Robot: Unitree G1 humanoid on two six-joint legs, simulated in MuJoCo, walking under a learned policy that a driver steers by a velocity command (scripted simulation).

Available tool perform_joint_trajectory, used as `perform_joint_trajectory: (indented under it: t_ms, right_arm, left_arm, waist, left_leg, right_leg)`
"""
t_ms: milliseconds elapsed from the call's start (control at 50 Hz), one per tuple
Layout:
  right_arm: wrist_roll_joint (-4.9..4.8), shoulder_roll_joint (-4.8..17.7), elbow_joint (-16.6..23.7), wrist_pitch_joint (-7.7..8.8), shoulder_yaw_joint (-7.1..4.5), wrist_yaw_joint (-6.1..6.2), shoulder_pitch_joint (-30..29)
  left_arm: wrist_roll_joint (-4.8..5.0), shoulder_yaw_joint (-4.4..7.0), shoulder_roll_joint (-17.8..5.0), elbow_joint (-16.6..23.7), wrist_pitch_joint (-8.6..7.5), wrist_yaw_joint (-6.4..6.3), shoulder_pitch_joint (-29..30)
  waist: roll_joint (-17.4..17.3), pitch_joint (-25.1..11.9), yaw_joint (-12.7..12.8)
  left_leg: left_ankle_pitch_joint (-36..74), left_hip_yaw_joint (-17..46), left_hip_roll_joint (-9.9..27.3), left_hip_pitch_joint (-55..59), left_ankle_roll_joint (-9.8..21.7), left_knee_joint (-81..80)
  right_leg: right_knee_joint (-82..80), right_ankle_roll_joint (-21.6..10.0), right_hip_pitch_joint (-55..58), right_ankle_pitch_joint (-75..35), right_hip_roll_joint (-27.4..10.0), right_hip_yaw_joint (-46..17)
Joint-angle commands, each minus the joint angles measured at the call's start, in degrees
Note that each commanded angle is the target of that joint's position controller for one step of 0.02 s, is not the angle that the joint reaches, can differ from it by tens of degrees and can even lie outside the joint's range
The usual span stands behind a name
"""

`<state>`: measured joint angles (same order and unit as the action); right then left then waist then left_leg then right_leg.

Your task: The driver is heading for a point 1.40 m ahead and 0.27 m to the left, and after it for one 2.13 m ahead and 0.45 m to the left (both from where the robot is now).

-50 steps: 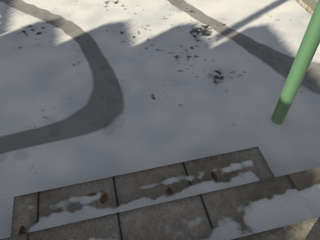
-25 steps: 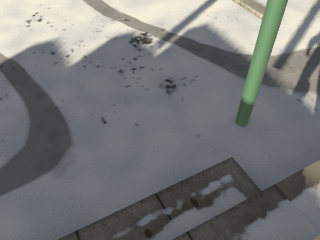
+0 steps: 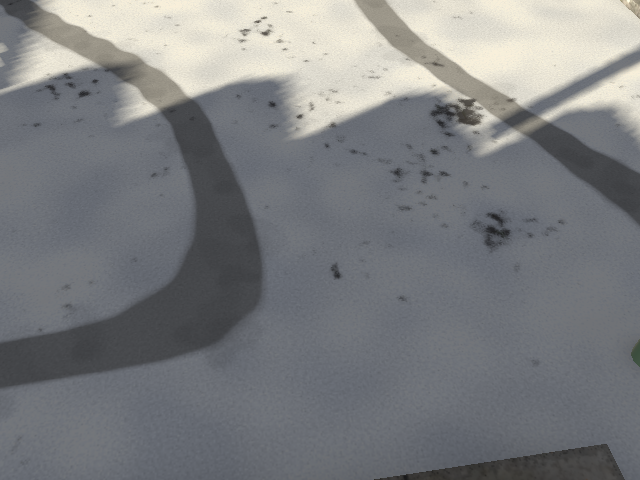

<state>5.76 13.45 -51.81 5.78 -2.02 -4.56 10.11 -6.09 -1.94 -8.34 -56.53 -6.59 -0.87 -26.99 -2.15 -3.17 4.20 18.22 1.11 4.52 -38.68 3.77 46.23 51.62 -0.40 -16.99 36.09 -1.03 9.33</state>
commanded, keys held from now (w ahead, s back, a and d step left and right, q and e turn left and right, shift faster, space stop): w+q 0.48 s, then w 0.52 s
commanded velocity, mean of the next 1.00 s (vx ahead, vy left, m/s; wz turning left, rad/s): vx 0.50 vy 0.00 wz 0.39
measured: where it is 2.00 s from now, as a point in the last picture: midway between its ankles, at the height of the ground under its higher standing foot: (253, 325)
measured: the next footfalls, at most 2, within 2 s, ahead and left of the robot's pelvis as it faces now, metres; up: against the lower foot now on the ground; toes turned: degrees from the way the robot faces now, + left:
left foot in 0.12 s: +0.17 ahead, +0.11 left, -0.14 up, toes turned +10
right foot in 0.56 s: +0.47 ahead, -0.04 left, -0.29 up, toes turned +19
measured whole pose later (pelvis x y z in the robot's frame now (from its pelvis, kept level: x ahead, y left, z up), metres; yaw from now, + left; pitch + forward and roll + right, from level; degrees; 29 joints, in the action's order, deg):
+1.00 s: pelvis +0.55 +0.09 -0.29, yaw +24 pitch +1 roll -3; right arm 5.6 10.8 -47.3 3.5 2.2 -5.2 1.8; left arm -5.3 -2.8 -6.1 -65.1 -7.3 1.5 -38.5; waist -2.1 -1.0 8.2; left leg 28.1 3.4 6.8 -43.7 2.6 37.9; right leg 42.6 -3.2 -5.4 38.2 3.9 6.4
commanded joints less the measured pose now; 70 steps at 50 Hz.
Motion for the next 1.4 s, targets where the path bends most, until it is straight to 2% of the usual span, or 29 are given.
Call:
perform_joint_trajectory:
  t_ms: [20,60,120,160,200,240,320,360,400,480,540,560,580,600,620,640,700,740,800,880,960,1100,1120,1160,1180,1220,1280,1340,1400]
  right_arm:
    - [-0.53,2.15,4.15,-0.69,-0.02,-0.39,-5.16]
    - [0.66,0.76,5.5,-1.67,0.92,1.09,-8.94]
    - [-0.13,6.95,-3.05,-0.49,-2.5,2.14,16.38]
    - [-0.5,16.39,-8.74,-0.54,-5.57,2.44,33.12]
    - [-2.15,12.84,-8.02,1.14,-4.99,1.55,28.39]
    - [-1.51,-1.16,-3.64,1.99,0.42,0.8,11.55]
    - [-2.59,2.17,-1.26,1.69,1.38,0.78,7.11]
    - [-0.57,2.83,-0.95,2.83,1.26,1.73,10.11]
    - [-1.99,-0.58,-2.02,2.89,2.33,3.06,15.46]
    - [-0.66,4.38,-1.6,1.51,1.91,0.49,20.01]
    - [-1.62,6.49,-0.66,-0.04,0.82,0.07,16.43]
    - [-0.21,5.1,-0.04,0.41,0.99,-1.4,15.05]
    - [-2.53,-3.91,-6.38,0.66,1.54,-2.57,34.05]
    - [-3.62,-2.84,-2.9,0.53,1.64,-2.6,34.05]
    - [-3.94,1.74,2.28,0.08,0.68,-1.67,21.71]
    - [-2.77,2.11,3.78,-0.33,1.05,0.22,13.22]
    - [-0.53,-3.9,2.18,-0.74,3.43,2.12,14.14]
    - [-0.24,-1.14,2.01,-0.84,2.75,1.02,8.94]
    - [-0.05,-0.47,2.99,-0.98,2.76,-0.99,7.05]
    - [0.03,-1.24,6.97,-1.41,3.31,0.7,-8.0]
    - [-0.14,0.29,7.96,-1.53,3.73,-0.99,-11.76]
    - [0.16,0.24,10.37,-2.21,3.92,-0.71,-25.66]
    - [-13.96,4.05,12.03,-1.03,1.32,0.61,-24.51]
    - [-10.77,8.3,1.99,-1.47,-1.01,1.83,5.35]
    - [-6.73,10.44,-2.98,-1.78,-1.38,2.4,22.12]
    - [-7.31,12.26,-3.99,-2.63,-2.44,2.57,22.92]
    - [-6.37,6.19,-0.93,-2.27,-0.9,3.53,3.03]
    - [-5.28,2.24,-1.82,-0.85,0.25,3.51,-3.61]
    - [-5.0,4.3,-3.45,-0.37,-0.54,6.19,0.04]
  left_arm:
    - [0.41,0.28,-5.76,0.27,-1.0,1.01,-0.83]
    - [2.62,1.08,-8.03,-2.37,-0.32,1.19,-3.54]
    - [-0.14,2.69,-13.37,-1.11,1.5,4.21,2.4]
    - [0.92,0.61,-2.24,-1.15,1.82,7.57,-7.06]
    - [4.22,2.41,-7.83,10.51,-0.9,5.98,14.2]
    - [1.42,2.56,-8.62,9.78,-1.44,1.88,14.56]
    - [-0.6,0.44,-2.3,7.02,2.07,1.73,8.12]
    - [-0.49,0.01,-3.73,9.41,1.45,2.87,14.07]
    - [0.15,-0.26,-5.74,11.13,1.75,2.57,21.2]
    - [0.42,0.33,-6.77,14.84,2.69,3.03,23.93]
    - [1.97,2.91,-12.16,10.26,2.08,3.14,12.93]
    - [2.89,5.42,-17.16,5.59,0.69,3.21,-2.63]
    - [1.24,6.07,-19.75,1.4,0.8,4.7,-12.65]
    - [0.02,6.41,-21.14,3.56,2.03,6.53,-11.93]
    - [-0.32,7.11,-20.66,2.61,2.69,7.08,-8.75]
    - [-0.04,4.47,-10.78,3.31,2.38,6.35,-3.18]
    - [0.38,0.56,0.67,4.79,0.19,3.84,10.09]
    - [2.82,1.48,-2.94,3.58,-2.56,2.26,9.13]
    - [0.17,2.62,-9.88,-1.13,-2.89,2.42,1.94]
    - [0.36,0.96,-2.95,-10.31,-2.07,0.32,-19.73]
    - [0.77,-0.37,-3.3,-5.96,-0.95,2.79,-10.35]
    - [3.5,1.84,-5.72,-10.18,0.34,0.39,-19.95]
    - [8.23,4.31,-9.34,-7.99,2.97,-0.17,-10.07]
    - [6.91,3.45,-5.32,-8.29,2.42,0.35,-9.25]
    - [7.83,2.78,-0.18,-8.99,0.71,0.3,-11.48]
    - [12.08,3.79,-6.65,-1.86,-2.09,0.68,-8.14]
    - [8.69,4.13,-2.3,3.48,1.05,-2.47,3.17]
    - [8.34,5.29,0.04,4.35,3.08,-2.54,2.87]
    - [7.03,6.01,-3.23,8.17,2.23,-1.08,12.48]
  waist:
    - [5.73,10.7,-2.01]
    - [4.19,13.2,-0.32]
    - [-2.39,7.21,-12.56]
    - [-11.4,-14.6,-12.79]
    - [-4.14,0.52,-16.46]
    - [6.94,7.97,-7.14]
    - [2.41,5.6,-1.7]
    - [4.56,4.16,-5.82]
    - [5.22,4.35,-9.26]
    - [-0.18,8.62,-7.58]
    - [1.29,7.99,-2.36]
    - [4.03,0.92,3.88]
    - [17.67,-14.12,-1.1]
    - [13.71,-16.23,0.37]
    - [12.33,-3.89,3.37]
    - [2.65,4.08,2.68]
    - [1.19,11.6,-8.67]
    - [1.56,6.25,-4.1]
    - [3.09,3.48,-5.54]
    - [3.9,8.56,3.81]
    - [4.26,11.83,0.6]
    - [3.47,15.44,8.65]
    - [0.31,18.19,3.69]
    - [0.45,2.65,-8.69]
    - [-10.42,-13.17,-14.32]
    - [-13.21,-29.95,-15.14]
    - [7.59,-7.71,-4.46]
    - [0.68,4.4,1.47]
    - [-2.87,3.24,-0.17]
  left_leg:
    - [-1.89,-3.66,-1.19,17.89,-0.21,-8.03]
    - [-7.9,-1.01,0.79,12.29,1.39,-18.43]
    - [-2.87,-12.57,-6.91,45.2,2.47,-21.59]
    - [26.7,12.66,9.16,77.83,19.95,-9.95]
    - [-10.28,26.91,14.0,68.22,20.28,-18.23]
    - [-29.32,25.28,13.32,40.21,16.61,-21.99]
    - [-25.86,15.88,3.06,1.83,17.26,-20.85]
    - [-25.68,16.67,-0.25,8.68,15.44,-12.82]
    - [-40.43,13.93,-3.56,10.33,11.05,-5.02]
    - [-49.02,24.03,-2.76,0.26,12.3,-1.53]
    - [-39.37,24.66,-4.88,10.84,8.63,16.15]
    - [-25.55,20.21,-7.53,3.28,3.74,32.46]
    - [-60.47,9.05,-14.55,-9.53,-1.57,61.09]
    - [-64.37,8.16,-16.26,-26.07,-3.15,75.92]
    - [-59.93,7.15,-10.98,-43.5,-4.07,78.62]
    - [-46.16,9.26,-5.68,-45.6,-1.89,69.26]
    - [-20.14,11.1,4.64,-21.19,2.34,39.63]
    - [-9.73,3.84,2.23,-7.7,0.04,17.58]
    - [-6.19,1.04,0.65,0.65,-2.25,18.32]
    - [1.22,8.56,3.59,-38.73,-3.55,-3.15]
    - [14.37,0.16,1.38,0.71,-0.52,-5.48]
    - [-2.52,-2.32,1.87,2.15,-2.41,-29.91]
    - [-9.1,-1.46,-3.09,11.31,-1.79,-27.47]
    - [12.96,0.75,1.34,47.89,2.64,-21.85]
    - [46.35,7.13,13.67,73.82,8.65,-6.3]
    - [11.12,27.25,22.57,84.03,20.12,-10.38]
    - [-12.05,26.14,20.2,41.47,17.28,-26.63]
    - [-14.81,9.88,11.88,13.75,9.07,-31.85]
    - [-8.27,1.75,8.07,14.63,7.79,-32.18]
  right_leg:
    - [-14.29,-8.25,-17.4,-6.72,-13.46,-9.25]
    - [-11.67,-8.55,-4.21,-11.09,-18.1,-15.0]
    - [14.57,-4.92,-10.47,-28.73,-10.63,-2.73]
    - [55.73,1.25,-30.84,7.46,-0.79,-4.92]
    - [54.09,1.23,-54.79,4.73,-1.16,-11.93]
    - [27.27,-1.13,-46.03,-16.65,-9.47,-19.75]
    - [12.29,0.2,-12.76,-36.02,-6.65,-12.26]
    - [2.24,1.15,-18.3,-50.63,-5.87,-16.33]
    - [-19.01,1.7,-16.92,-64.38,-5.51,-14.3]
    - [-18.02,2.21,1.75,-47.33,-1.35,-8.82]
    - [-33.07,-1.79,12.55,-48.09,-1.69,-8.29]
    - [-23.21,-7.98,30.48,-52.78,-5.79,-9.67]
    - [-10.77,-19.37,50.16,-86.06,-17.06,-20.06]
    - [-14.04,-27.38,55.06,-83.27,-25.0,-38.16]
    - [-21.91,-26.76,48.08,-50.88,-28.7,-46.04]
    - [-26.38,-20.06,34.62,-26.85,-25.23,-39.36]
    - [-34.97,-15.42,-5.06,-29.14,-15.94,-27.75]
    - [-37.14,-16.95,-11.6,-26.87,-9.61,-17.77]
    - [-29.0,-15.48,-10.83,-46.17,-9.25,-15.51]
    - [-21.38,-16.57,29.94,-35.85,-15.11,-27.15]
    - [-24.12,-13.95,-7.13,-23.25,-8.61,-18.37]
    - [-14.64,-11.37,17.8,-33.4,-8.68,-20.94]
    - [-5.37,-8.98,7.91,-47.78,-8.17,-20.35]
    - [23.04,-5.14,-10.22,-37.63,-3.5,-15.56]
    - [53.14,-1.24,-26.89,10.44,5.18,-13.83]
    - [60.34,0.75,-41.82,8.44,1.03,-21.86]
    - [53.58,1.89,-38.14,-8.28,-4.07,-12.03]
    - [26.67,-0.09,-25.85,-20.79,-7.06,-16.71]
    - [4.4,0.18,-20.59,-35.1,-6.58,-15.08]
